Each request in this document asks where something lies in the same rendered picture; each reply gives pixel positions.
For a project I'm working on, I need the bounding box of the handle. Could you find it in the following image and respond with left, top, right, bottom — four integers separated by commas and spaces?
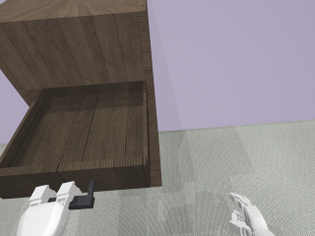
39, 180, 95, 210

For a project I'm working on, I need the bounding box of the drawer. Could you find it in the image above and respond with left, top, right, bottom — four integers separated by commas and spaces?
0, 81, 152, 200

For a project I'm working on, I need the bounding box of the left robot hand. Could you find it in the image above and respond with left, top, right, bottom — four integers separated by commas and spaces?
16, 181, 83, 236

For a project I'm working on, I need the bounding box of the right robot hand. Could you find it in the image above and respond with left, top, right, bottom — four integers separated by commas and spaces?
229, 193, 269, 236

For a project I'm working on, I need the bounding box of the cabinet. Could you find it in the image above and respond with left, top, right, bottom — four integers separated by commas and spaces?
0, 0, 162, 188

